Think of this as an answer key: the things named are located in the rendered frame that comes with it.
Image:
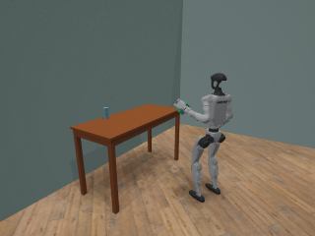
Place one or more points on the right robot forearm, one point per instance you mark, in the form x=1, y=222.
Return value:
x=224, y=121

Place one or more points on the robot left hand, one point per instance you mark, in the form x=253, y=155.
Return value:
x=180, y=105

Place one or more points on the robot right foot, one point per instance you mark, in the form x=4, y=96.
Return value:
x=215, y=190

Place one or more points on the table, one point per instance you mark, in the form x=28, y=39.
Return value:
x=117, y=129

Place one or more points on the left robot forearm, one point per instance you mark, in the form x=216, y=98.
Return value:
x=195, y=115

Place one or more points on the robot left shin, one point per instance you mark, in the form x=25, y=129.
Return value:
x=197, y=178

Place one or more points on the sponge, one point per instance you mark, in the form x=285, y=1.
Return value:
x=181, y=111

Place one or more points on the robot right upper arm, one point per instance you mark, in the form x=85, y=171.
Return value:
x=229, y=112

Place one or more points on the robot left upper arm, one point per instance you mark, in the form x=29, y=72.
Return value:
x=206, y=103

